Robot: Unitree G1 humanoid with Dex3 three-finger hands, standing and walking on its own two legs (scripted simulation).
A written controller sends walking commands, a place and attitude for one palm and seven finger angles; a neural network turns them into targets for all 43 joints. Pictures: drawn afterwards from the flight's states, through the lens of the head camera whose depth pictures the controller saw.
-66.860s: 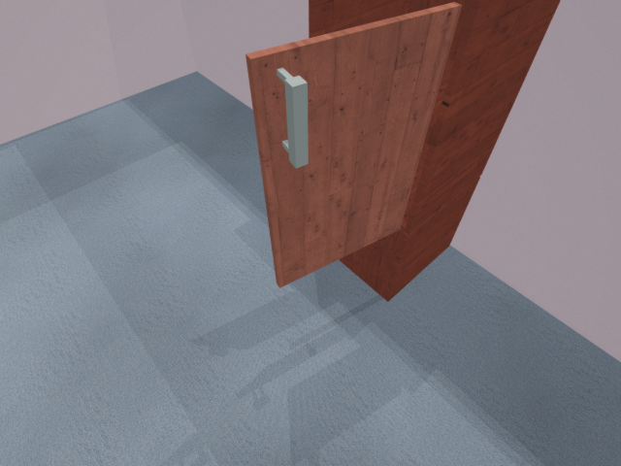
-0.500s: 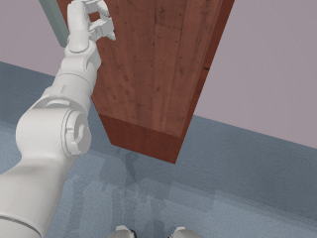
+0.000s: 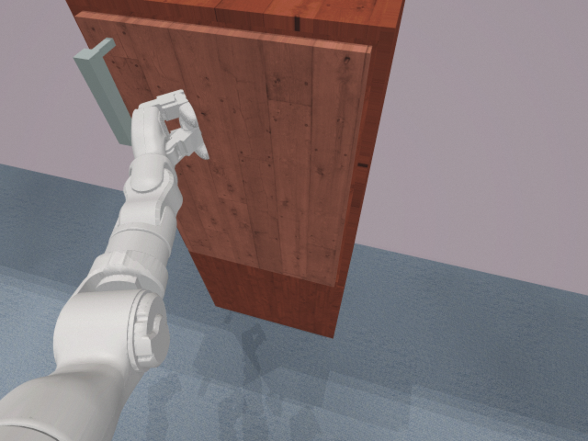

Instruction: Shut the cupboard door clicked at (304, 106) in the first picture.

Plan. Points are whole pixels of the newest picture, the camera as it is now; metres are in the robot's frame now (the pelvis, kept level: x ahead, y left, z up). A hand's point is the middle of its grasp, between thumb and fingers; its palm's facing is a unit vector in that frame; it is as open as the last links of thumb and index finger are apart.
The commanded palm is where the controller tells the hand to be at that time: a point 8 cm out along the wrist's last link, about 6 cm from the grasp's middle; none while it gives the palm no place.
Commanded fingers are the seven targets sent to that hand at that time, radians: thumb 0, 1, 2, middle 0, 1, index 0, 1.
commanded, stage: pull the fist back off the door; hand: left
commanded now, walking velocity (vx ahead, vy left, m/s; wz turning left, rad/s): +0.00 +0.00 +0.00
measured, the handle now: (118, 93) +0.59 +0.22 +0.17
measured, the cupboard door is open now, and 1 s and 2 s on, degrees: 0 0 0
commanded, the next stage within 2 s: draw the hand back to the body in 0.16 s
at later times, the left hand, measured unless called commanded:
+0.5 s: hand (161, 164) +0.42 +0.13 +0.18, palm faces +0.11 -0.99 +0.00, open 3.1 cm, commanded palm +0.37 +0.17 +0.18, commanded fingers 0.00 0.90 0.90 -1.30 -1.50 -1.30 -1.50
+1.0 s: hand (68, 293) +0.26 +0.20 +0.16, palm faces +0.20 -0.96 -0.21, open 3.2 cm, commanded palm +0.23 +0.24 +0.18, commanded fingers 0.00 0.90 0.90 -0.83 -0.99 -0.83 -0.99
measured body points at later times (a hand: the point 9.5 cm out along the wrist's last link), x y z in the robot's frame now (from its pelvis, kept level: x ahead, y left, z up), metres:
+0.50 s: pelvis +0.00 +0.00 +0.01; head -0.01 -0.03 +0.46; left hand +0.40 +0.18 +0.18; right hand +0.15 -0.23 -0.10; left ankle +0.01 +0.12 -0.72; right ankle -0.04 -0.09 -0.72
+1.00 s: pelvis -0.02 +0.01 +0.02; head -0.05 -0.02 +0.47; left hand +0.25 +0.25 +0.18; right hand +0.17 -0.20 -0.07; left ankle +0.01 +0.12 -0.72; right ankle -0.04 -0.09 -0.72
